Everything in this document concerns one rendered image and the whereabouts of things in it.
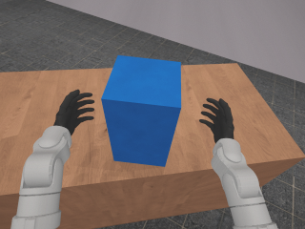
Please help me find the right robot hand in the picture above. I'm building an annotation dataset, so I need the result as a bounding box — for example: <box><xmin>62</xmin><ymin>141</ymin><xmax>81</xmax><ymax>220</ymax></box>
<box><xmin>199</xmin><ymin>98</ymin><xmax>234</xmax><ymax>143</ymax></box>

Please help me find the right robot forearm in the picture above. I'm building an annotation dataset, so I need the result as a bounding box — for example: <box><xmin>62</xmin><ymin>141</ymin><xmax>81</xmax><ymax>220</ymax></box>
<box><xmin>211</xmin><ymin>138</ymin><xmax>278</xmax><ymax>229</ymax></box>

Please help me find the carton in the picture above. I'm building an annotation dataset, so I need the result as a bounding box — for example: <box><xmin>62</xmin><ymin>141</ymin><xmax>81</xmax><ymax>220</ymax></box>
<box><xmin>101</xmin><ymin>55</ymin><xmax>181</xmax><ymax>167</ymax></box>

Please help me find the left robot hand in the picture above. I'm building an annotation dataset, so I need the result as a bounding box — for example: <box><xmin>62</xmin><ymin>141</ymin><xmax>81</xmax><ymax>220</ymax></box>
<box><xmin>53</xmin><ymin>90</ymin><xmax>94</xmax><ymax>135</ymax></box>

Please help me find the left robot forearm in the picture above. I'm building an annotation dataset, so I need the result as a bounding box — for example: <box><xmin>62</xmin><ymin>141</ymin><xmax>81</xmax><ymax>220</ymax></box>
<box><xmin>10</xmin><ymin>125</ymin><xmax>72</xmax><ymax>229</ymax></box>

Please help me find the pedestal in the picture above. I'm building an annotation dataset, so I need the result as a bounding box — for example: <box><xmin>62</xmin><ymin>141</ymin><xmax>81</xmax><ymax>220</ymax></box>
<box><xmin>0</xmin><ymin>63</ymin><xmax>305</xmax><ymax>229</ymax></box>

